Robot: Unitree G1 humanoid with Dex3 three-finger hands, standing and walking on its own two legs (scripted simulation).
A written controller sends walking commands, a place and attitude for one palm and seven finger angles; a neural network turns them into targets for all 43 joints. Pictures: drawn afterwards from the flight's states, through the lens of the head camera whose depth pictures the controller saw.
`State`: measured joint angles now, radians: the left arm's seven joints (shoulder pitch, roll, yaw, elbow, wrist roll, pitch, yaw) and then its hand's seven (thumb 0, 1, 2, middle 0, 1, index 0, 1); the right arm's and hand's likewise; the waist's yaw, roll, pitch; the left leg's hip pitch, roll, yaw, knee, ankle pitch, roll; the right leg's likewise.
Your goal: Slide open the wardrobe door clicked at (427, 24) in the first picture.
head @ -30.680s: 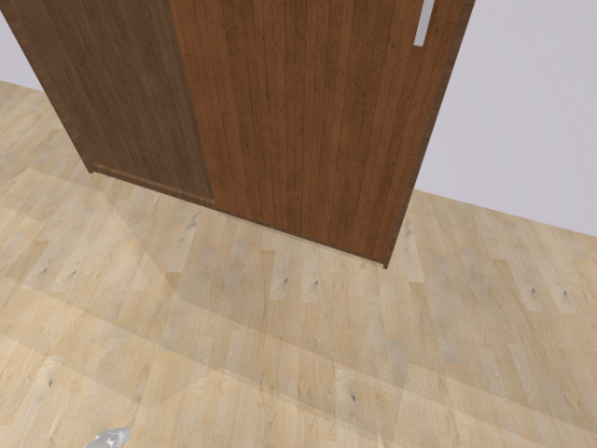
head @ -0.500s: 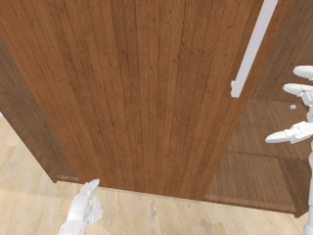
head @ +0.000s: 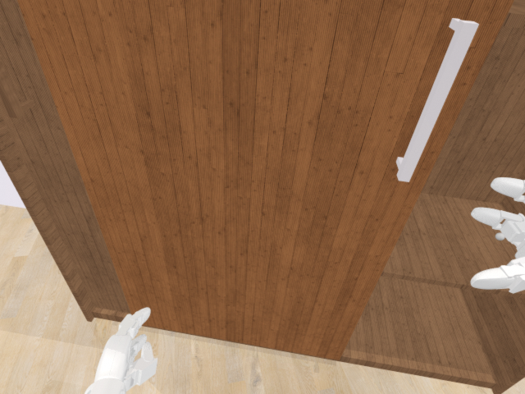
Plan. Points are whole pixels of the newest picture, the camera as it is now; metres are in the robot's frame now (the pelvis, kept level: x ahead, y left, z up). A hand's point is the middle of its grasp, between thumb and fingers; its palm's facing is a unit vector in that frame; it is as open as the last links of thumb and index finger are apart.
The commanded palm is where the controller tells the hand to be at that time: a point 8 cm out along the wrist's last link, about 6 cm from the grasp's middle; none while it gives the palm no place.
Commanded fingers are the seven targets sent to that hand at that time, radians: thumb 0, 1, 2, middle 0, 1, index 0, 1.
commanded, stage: draw the hand back to the body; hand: right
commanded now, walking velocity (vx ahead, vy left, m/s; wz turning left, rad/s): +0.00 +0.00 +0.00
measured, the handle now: (427, 107) +0.48 -0.27 +0.28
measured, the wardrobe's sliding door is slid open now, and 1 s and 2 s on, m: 0.58 0.58 0.58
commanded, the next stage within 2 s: step back with the hand held close in 1.12 s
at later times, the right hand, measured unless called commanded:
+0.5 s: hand (494, 265) +0.23 -0.28 +0.18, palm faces +0.49 +0.82 -0.31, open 11.2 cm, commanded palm +0.18 -0.32 +0.19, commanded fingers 0.00 -0.50 -0.71 0.21 0.53 0.21 0.53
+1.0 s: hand (503, 283) +0.21 -0.29 +0.17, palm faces +0.48 +0.80 -0.35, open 7.5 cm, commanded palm +0.16 -0.32 +0.18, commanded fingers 0.00 -0.90 -0.90 0.20 0.30 0.20 0.30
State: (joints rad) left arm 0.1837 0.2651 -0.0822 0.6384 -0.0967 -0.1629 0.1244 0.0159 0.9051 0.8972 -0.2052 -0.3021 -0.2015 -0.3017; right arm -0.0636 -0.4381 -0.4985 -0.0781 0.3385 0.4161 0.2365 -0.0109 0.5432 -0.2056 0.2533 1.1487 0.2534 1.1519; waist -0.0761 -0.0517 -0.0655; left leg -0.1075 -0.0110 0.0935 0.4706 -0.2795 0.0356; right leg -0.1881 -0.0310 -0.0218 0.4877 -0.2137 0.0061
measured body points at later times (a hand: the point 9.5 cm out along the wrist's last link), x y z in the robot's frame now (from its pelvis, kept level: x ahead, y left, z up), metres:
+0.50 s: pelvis +0.01 -0.01 +0.00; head -0.02 +0.00 +0.45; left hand +0.18 +0.21 -0.09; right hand +0.20 -0.32 +0.20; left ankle -0.01 +0.09 -0.74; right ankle +0.04 -0.13 -0.74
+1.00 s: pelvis +0.02 -0.02 +0.00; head -0.01 -0.01 +0.45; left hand +0.22 +0.19 -0.07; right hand +0.18 -0.33 +0.19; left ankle -0.01 +0.09 -0.74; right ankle +0.04 -0.13 -0.74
